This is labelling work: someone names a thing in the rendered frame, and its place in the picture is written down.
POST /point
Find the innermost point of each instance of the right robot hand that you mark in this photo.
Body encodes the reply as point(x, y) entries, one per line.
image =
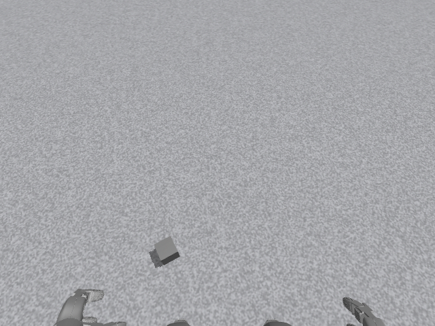
point(362, 313)

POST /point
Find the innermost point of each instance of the left robot hand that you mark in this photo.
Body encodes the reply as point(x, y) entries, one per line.
point(74, 307)

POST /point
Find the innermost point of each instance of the cube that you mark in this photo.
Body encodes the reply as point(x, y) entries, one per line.
point(166, 250)

